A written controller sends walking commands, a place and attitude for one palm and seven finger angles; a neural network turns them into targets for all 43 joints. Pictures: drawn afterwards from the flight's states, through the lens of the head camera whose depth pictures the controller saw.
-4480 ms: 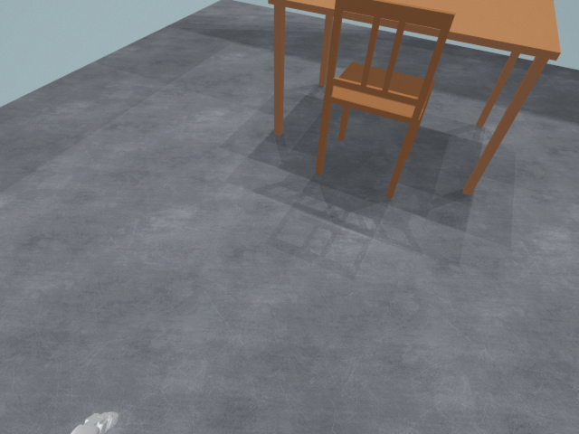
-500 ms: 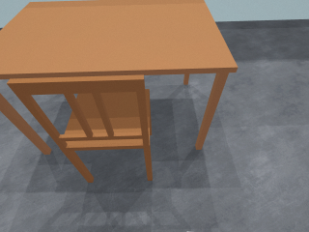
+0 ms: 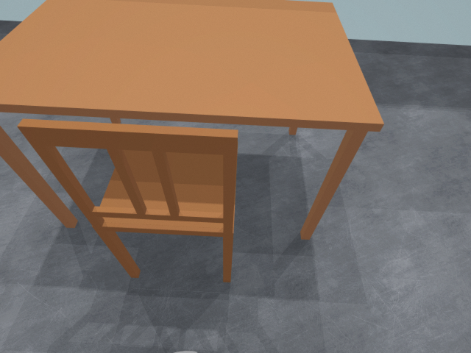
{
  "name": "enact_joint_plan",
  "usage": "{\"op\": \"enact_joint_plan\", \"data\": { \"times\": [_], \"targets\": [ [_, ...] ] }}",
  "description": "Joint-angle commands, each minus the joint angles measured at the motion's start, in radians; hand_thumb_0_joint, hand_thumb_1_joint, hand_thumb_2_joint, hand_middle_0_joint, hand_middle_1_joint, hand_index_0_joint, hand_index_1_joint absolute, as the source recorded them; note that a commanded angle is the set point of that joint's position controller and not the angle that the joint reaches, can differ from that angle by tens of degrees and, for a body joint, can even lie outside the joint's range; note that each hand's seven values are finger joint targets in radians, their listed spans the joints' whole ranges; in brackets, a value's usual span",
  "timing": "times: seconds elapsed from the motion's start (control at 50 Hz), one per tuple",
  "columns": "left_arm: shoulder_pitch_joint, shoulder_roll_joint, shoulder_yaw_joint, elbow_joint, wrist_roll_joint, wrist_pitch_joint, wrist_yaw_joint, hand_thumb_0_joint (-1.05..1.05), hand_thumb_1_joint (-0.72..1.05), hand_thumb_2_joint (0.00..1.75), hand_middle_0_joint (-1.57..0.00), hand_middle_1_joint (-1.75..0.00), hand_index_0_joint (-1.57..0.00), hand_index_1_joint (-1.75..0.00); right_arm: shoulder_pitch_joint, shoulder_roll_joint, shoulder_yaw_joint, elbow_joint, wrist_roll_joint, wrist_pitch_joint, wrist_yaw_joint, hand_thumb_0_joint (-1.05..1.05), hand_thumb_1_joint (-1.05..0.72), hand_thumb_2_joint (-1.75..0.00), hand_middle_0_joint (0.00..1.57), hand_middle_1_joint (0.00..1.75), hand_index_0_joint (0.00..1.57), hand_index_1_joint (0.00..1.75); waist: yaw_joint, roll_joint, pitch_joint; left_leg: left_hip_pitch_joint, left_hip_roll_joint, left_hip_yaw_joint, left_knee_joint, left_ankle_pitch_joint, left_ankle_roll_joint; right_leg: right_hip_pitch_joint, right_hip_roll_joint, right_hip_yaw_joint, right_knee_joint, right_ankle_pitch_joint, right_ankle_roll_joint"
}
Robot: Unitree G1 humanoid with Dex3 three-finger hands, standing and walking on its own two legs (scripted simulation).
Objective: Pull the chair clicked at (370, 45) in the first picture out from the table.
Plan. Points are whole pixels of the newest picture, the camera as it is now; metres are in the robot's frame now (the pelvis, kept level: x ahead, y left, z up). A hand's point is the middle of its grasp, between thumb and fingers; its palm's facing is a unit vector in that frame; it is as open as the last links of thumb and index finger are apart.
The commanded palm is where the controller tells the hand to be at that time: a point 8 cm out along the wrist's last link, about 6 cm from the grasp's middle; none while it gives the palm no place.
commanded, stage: come to a stop and stand still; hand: left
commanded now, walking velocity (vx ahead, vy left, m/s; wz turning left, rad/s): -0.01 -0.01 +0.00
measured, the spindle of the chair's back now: (129, 183) +0.47 +0.31 -0.09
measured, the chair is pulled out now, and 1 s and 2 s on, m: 0.00 0.00 0.00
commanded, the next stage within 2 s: look again from close up in 0.48 s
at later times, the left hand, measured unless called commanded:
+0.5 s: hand out of the picture -0.02 +0.11 -0.18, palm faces +0.04 -0.99 -0.15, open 7.3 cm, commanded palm none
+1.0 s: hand out of the picture +0.01 +0.19 -0.18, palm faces +0.04 -0.98 -0.20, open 7.4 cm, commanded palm none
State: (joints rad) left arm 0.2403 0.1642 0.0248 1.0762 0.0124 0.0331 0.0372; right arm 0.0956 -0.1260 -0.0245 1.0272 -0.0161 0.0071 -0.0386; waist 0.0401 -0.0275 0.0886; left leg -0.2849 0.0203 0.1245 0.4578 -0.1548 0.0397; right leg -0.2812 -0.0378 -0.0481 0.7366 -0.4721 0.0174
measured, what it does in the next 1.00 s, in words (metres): steps on the spot: right foot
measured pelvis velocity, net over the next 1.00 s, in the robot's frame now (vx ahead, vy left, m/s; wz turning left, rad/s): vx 0.00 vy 0.02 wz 0.01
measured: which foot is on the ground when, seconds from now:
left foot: down 0.00-1.00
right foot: up 0.00-0.08, down 0.10-1.00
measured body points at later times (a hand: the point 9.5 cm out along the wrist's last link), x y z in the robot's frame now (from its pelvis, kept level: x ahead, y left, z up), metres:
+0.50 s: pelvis -0.03 -0.05 +0.00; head -0.03 -0.04 +0.45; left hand -0.02 +0.17 -0.17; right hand -0.08 -0.27 -0.16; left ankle +0.06 +0.10 -0.74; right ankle -0.03 -0.13 -0.74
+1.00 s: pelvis +0.00 +0.02 +0.00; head +0.00 +0.03 +0.45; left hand +0.01 +0.24 -0.16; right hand +0.00 -0.21 -0.16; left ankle +0.03 +0.08 -0.74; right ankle -0.03 -0.13 -0.74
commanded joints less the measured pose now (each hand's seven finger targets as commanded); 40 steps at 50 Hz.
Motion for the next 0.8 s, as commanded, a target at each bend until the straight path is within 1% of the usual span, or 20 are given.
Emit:
{"op": "enact_joint_plan", "data": {
  "times": [0.0,0.04,0.06,0.08,0.1,0.14,0.24,0.36,0.44,0.52,0.54,0.56,0.58,0.6,0.64,0.66,0.68,0.72,0.74,0.78],
  "targets": [
    [0.117,0.061,0.016,-0.032,0.004,-0.007,0.004,0.00,0.90,0.90,-0.20,-0.30,-0.20,-0.30,0.074,-0.199,-0.051,-0.029,0.001,0.005,-0.003,0.00,-0.90,-0.90,0.20,0.30,0.20,0.30,-0.032,0.124,-0.195,0.184,0.269,-0.213,-0.096,0.446,0.135,0.002,-0.007,0.016,-0.064,0.043,0.003],
    [0.152,0.055,0.015,-0.020,0.007,-0.014,0.005,0.00,0.90,0.90,-0.20,-0.30,-0.20,-0.30,0.061,-0.192,-0.051,-0.027,0.005,0.009,0.004,0.00,-0.90,-0.90,0.20,0.30,0.20,0.30,-0.017,0.116,-0.190,0.130,0.216,-0.184,-0.066,0.263,0.083,0.080,-0.006,0.004,-0.235,0.187,0.005],
    [0.155,0.072,0.015,-0.020,0.011,-0.019,0.007,0.00,0.90,0.90,-0.20,-0.30,-0.20,-0.30,0.069,-0.170,-0.051,-0.026,0.010,0.011,0.008,0.00,-0.90,-0.90,0.20,0.30,0.20,0.30,-0.020,0.066,-0.178,0.092,0.172,-0.169,-0.030,0.143,0.044,0.109,-0.027,0.050,-0.347,0.265,-0.004],
    [0.124,0.108,0.016,-0.025,0.014,-0.025,0.009,0.00,0.90,0.90,-0.20,-0.30,-0.20,-0.30,0.074,-0.132,-0.046,-0.029,0.016,0.013,0.012,0.00,-0.90,-0.90,0.20,0.30,0.20,0.30,-0.040,-0.039,-0.138,0.039,0.107,-0.125,0.015,-0.001,-0.005,0.089,-0.112,0.168,-0.410,0.296,-0.036],
    [0.069,0.143,0.014,-0.037,0.010,-0.028,0.007,0.00,0.90,0.90,-0.20,-0.30,-0.20,-0.30,0.069,-0.096,-0.034,-0.031,0.018,0.018,0.021,0.00,-0.90,-0.90,0.20,0.30,0.20,0.30,-0.059,-0.108,-0.087,0.033,0.054,-0.092,0.015,-0.105,-0.039,0.022,-0.190,0.212,-0.452,0.276,-0.077],
    [0.008,0.148,0.013,-0.052,0.006,-0.032,0.005,0.00,0.90,0.90,-0.20,-0.30,-0.20,-0.30,0.061,-0.094,-0.029,-0.017,0.007,0.032,0.025,0.00,-0.90,-0.90,0.20,0.30,0.20,0.30,-0.063,-0.182,-0.024,0.098,0.044,-0.091,0.061,-0.142,-0.053,-0.136,-0.198,0.231,-0.522,0.078,-0.110],
    [0.033,0.116,0.005,-0.024,-0.005,-0.034,0.001,0.00,0.90,0.90,-0.20,-0.30,-0.20,-0.30,0.149,-0.089,-0.010,0.051,0.002,0.019,0.021,0.00,-0.90,-0.90,0.20,0.30,0.20,0.30,-0.064,-0.056,0.018,0.121,0.059,-0.117,0.003,-0.037,-0.041,-0.119,-0.125,0.158,-0.514,0.010,-0.077],
    [0.045,0.112,0.009,-0.006,-0.002,-0.026,-0.001,0.00,0.90,0.90,-0.20,-0.30,-0.20,-0.30,0.203,-0.096,-0.002,0.087,-0.002,0.020,0.018,0.00,-0.90,-0.90,0.20,0.30,0.20,0.30,-0.057,0.027,0.090,0.065,0.067,-0.134,-0.035,-0.132,-0.049,-0.141,-0.107,0.158,-0.534,-0.135,-0.071],
    [0.064,0.100,0.009,0.009,-0.006,-0.025,-0.003,0.00,0.90,0.90,-0.20,-0.30,-0.20,-0.30,0.251,-0.080,0.004,0.101,-0.004,0.016,0.013,0.00,-0.90,-0.90,0.20,0.30,0.20,0.30,-0.050,0.056,0.097,0.020,0.066,-0.151,-0.058,-0.149,-0.045,-0.102,-0.092,0.145,-0.514,-0.117,-0.070],
    [0.091,0.079,0.009,0.019,-0.009,-0.028,-0.004,0.00,0.90,0.90,-0.20,-0.30,-0.20,-0.30,0.281,-0.075,0.007,0.107,-0.003,0.006,0.007,0.00,-0.90,-0.90,0.20,0.30,0.20,0.30,-0.043,0.059,0.052,0.004,0.072,-0.173,-0.088,-0.136,-0.041,-0.028,-0.075,0.120,-0.478,-0.035,-0.067],
    [0.197,0.082,-0.012,0.025,0.015,-0.070,0.032,0.00,0.90,0.90,-0.20,-0.30,-0.20,-0.30,0.143,-0.092,0.013,0.034,-0.005,-0.017,0.017,0.00,-0.90,-0.90,0.20,0.30,0.20,0.30,0.018,0.021,0.090,-0.109,0.024,-0.110,0.180,-0.114,-0.076,-0.008,-0.151,0.255,-0.493,0.441,-0.033],
    [0.123,0.138,-0.006,-0.020,0.014,-0.083,0.026,0.00,0.90,0.90,-0.20,-0.30,-0.20,-0.30,0.235,-0.045,0.010,0.008,-0.001,-0.011,0.027,0.00,-0.90,-0.90,0.20,0.30,0.20,0.30,-0.075,0.038,-0.005,-0.085,0.048,-0.135,0.265,-0.185,-0.052,-0.004,-0.233,0.230,-0.480,0.374,-0.104],
    [0.083,0.136,-0.003,-0.042,0.010,-0.084,0.019,0.00,0.90,0.90,-0.20,-0.30,-0.20,-0.30,0.256,-0.046,0.007,0.024,-0.002,-0.004,0.032,0.00,-0.90,-0.90,0.20,0.30,0.20,0.30,-0.075,0.074,-0.028,-0.067,0.044,-0.115,0.304,-0.201,-0.044,-0.021,-0.216,0.198,-0.479,0.308,-0.141],
    [0.053,0.149,0.010,-0.060,0.010,-0.089,0.021,0.00,0.90,0.90,-0.20,-0.30,-0.20,-0.30,0.295,-0.039,0.010,0.016,-0.003,-0.005,0.035,0.00,-0.90,-0.90,0.20,0.30,0.20,0.30,-0.095,0.041,-0.107,-0.068,0.033,-0.098,0.265,-0.172,-0.039,0.080,-0.193,0.145,-0.428,0.428,-0.154],
    [0.077,0.124,0.011,-0.060,0.007,-0.087,0.022,0.00,0.90,0.90,-0.20,-0.30,-0.20,-0.30,0.318,-0.040,0.017,0.008,0.003,-0.026,0.031,0.00,-0.90,-0.90,0.20,0.30,0.20,0.30,-0.082,-0.052,-0.163,-0.004,0.019,-0.089,0.120,-0.076,-0.032,0.151,-0.143,0.081,-0.319,0.539,-0.140],
    [0.097,0.092,0.004,-0.052,0.003,-0.083,0.022,0.00,0.90,0.90,-0.20,-0.30,-0.20,-0.30,0.328,-0.053,0.018,0.011,0.004,-0.037,0.026,0.00,-0.90,-0.90,0.20,0.30,0.20,0.30,-0.072,-0.043,-0.166,0.037,0.034,-0.117,0.061,0.027,-0.024,0.147,-0.111,0.069,-0.270,0.522,-0.118],
    [0.120,0.063,-0.002,-0.049,0.000,-0.077,0.022,0.00,0.90,0.90,-0.20,-0.30,-0.20,-0.30,0.344,-0.078,0.017,0.014,0.004,-0.046,0.020,0.00,-0.90,-0.90,0.20,0.30,0.20,0.30,-0.064,-0.003,-0.162,0.056,0.080,-0.165,0.033,0.154,-0.007,0.130,-0.070,0.048,-0.235,0.453,-0.092],
    [0.151,0.034,-0.010,-0.038,-0.003,-0.061,0.022,0.00,0.90,0.90,-0.20,-0.30,-0.20,-0.30,0.322,-0.109,0.017,0.021,0.000,-0.049,0.011,0.00,-0.90,-0.90,0.20,0.30,0.20,0.30,-0.033,0.178,-0.098,0.022,0.144,-0.260,-0.017,0.284,0.040,0.096,-0.019,0.011,-0.223,0.215,-0.059],
    [0.156,0.038,-0.009,-0.036,-0.002,-0.052,0.021,0.00,0.90,0.90,-0.20,-0.30,-0.20,-0.30,0.300,-0.115,0.016,0.018,0.002,-0.042,0.007,0.00,-0.90,-0.90,0.20,0.30,0.20,0.30,-0.029,0.207,-0.051,-0.019,0.152,-0.287,-0.065,0.212,0.056,0.088,-0.005,0.001,-0.226,0.136,-0.051],
    [0.161,0.038,-0.011,-0.033,0.003,-0.046,0.015,0.00,0.90,0.90,-0.20,-0.30,-0.20,-0.30,0.268,-0.109,0.013,0.000,0.004,-0.035,0.006,0.00,-0.90,-0.90,0.20,0.30,0.20,0.30,-0.023,0.120,0.016,-0.085,0.133,-0.293,-0.112,-0.008,0.054,0.080,-0.011,0.012,-0.263,0.152,-0.054]
  ]
}}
